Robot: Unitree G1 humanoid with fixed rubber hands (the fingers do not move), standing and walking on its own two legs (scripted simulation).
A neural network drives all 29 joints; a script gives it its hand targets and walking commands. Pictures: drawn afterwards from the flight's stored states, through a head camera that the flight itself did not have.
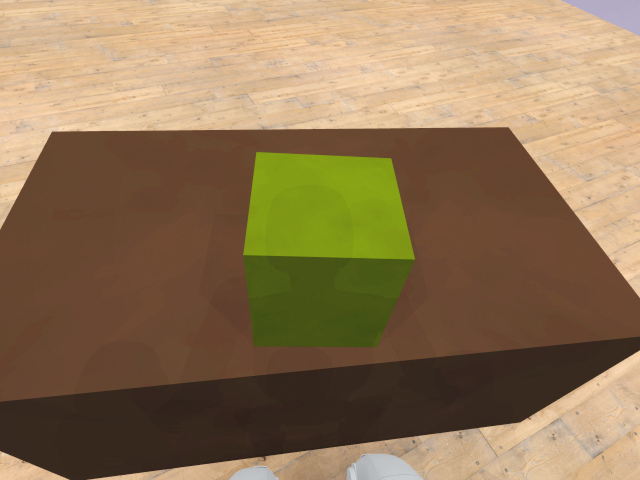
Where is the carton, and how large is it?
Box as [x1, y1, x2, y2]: [243, 152, 414, 346]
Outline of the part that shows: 256,152 243,253 254,345 376,346 414,260 391,159 372,157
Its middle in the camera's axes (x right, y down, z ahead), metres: +0.00 +0.02 +0.63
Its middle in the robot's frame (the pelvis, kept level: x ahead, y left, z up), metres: +0.45 +0.00 -0.03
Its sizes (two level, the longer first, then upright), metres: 0.210 0.200 0.250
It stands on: a pedestal, 0.59 m high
